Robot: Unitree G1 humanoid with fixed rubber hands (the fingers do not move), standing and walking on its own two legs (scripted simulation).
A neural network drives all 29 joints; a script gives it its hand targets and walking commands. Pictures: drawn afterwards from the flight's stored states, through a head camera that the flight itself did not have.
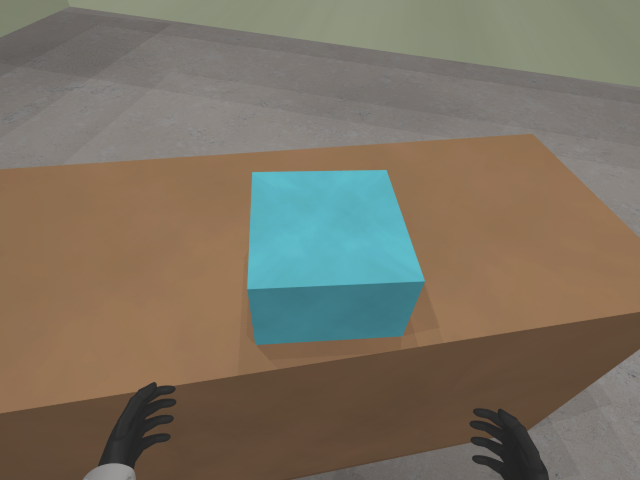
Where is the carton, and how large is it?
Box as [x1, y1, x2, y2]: [247, 170, 424, 344]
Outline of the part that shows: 386,170 252,172 247,290 255,344 402,335 424,280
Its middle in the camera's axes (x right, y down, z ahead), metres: +0.01 +0.02 +0.63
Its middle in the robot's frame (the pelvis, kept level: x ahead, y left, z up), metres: +0.46 +0.00 +0.00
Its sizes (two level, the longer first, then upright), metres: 0.240 0.230 0.144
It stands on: a pedestal, 0.71 m high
